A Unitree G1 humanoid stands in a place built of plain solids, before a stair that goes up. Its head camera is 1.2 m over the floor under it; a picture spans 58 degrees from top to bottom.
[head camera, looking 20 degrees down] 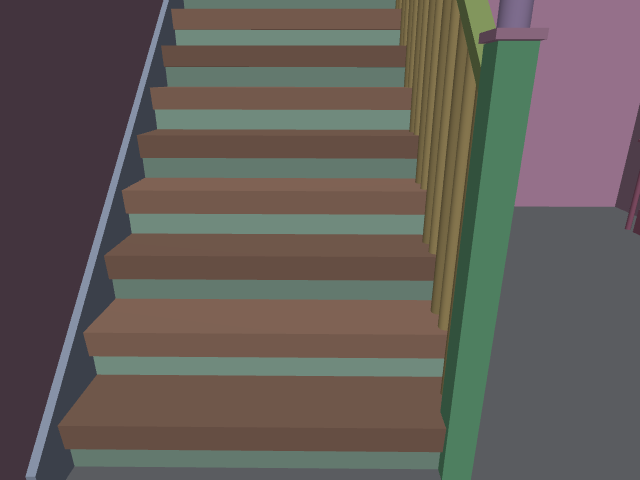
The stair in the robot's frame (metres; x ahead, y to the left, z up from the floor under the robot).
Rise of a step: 0.20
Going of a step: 0.22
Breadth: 1.30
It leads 1 degrees to the right of straight ahead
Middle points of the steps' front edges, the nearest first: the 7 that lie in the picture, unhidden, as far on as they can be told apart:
1.06 0.21 0.20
1.28 0.16 0.39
1.50 0.16 0.59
1.72 0.16 0.78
1.95 0.16 0.98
2.17 0.15 1.18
2.39 0.15 1.37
